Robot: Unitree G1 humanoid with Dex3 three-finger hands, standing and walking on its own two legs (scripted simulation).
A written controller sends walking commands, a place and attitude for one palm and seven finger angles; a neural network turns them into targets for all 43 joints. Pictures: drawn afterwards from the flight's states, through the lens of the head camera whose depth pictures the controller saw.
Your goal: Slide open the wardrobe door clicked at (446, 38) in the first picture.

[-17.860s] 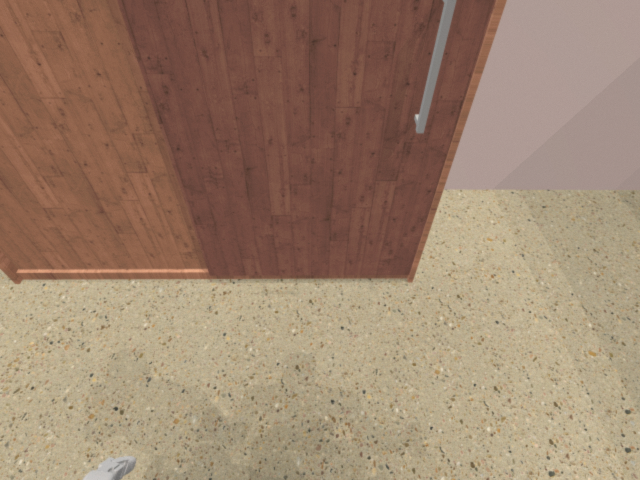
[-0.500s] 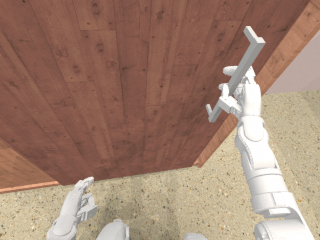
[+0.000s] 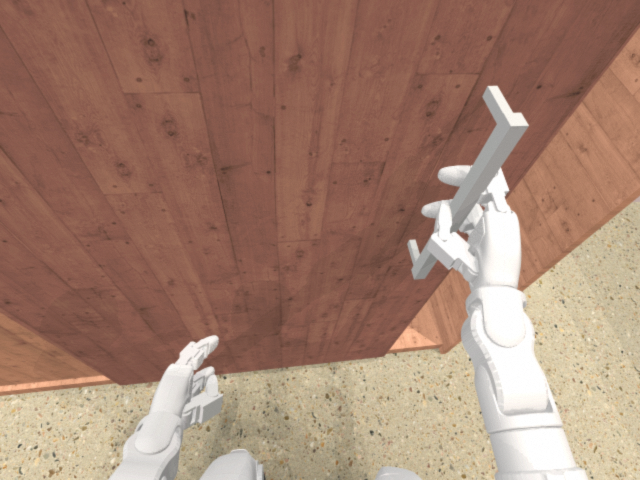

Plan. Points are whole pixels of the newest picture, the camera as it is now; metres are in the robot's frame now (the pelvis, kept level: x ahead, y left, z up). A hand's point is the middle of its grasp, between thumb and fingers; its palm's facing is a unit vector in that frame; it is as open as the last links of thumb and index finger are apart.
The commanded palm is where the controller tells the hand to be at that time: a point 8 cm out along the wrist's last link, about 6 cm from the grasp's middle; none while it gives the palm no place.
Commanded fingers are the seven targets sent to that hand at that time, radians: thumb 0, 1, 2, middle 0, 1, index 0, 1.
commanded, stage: step sideways, sliding the door along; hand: right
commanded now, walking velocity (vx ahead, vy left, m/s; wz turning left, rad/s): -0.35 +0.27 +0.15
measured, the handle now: (448, 204) +0.40 -0.18 +0.10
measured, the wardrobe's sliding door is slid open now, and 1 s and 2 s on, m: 0.20 0.39 0.63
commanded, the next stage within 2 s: none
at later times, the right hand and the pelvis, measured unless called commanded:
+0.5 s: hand (341, 247) +0.33 -0.04 +0.11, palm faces +0.11 +0.99 -0.13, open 6.0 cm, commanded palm +0.31 -0.05 +0.12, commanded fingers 0.00 -0.90 -0.90 0.45 1.40 0.45 1.40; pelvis -0.05 +0.09 +0.00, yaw +8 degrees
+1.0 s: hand (255, 248) +0.33 +0.05 +0.12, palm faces +0.21 +0.97 -0.09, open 6.0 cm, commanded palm +0.30 +0.07 +0.12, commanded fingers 0.00 -0.90 -0.90 0.45 1.40 0.45 1.40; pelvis -0.08 +0.20 +0.00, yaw +3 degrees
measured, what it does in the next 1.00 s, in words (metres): steps to the left: left foot, then right foot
